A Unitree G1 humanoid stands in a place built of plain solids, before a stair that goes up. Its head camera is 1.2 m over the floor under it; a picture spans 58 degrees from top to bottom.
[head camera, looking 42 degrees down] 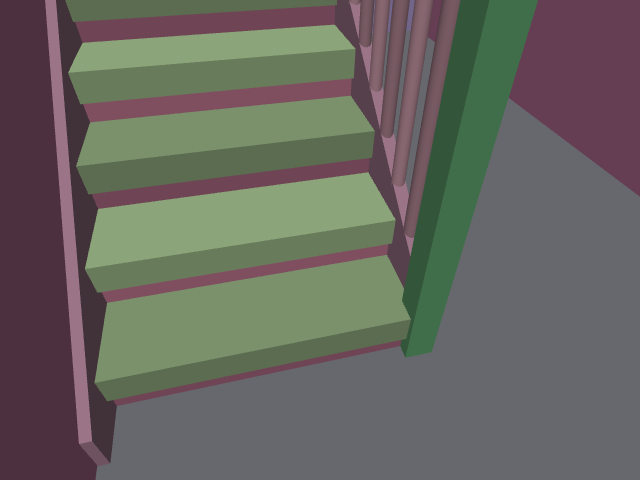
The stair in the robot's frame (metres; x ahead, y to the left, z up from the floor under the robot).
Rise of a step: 0.18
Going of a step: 0.24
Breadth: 0.90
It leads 14 degrees to the left of straight ahead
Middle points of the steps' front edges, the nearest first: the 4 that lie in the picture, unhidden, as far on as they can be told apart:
0.69 0.16 0.18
0.93 0.20 0.35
1.17 0.26 0.53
1.41 0.32 0.70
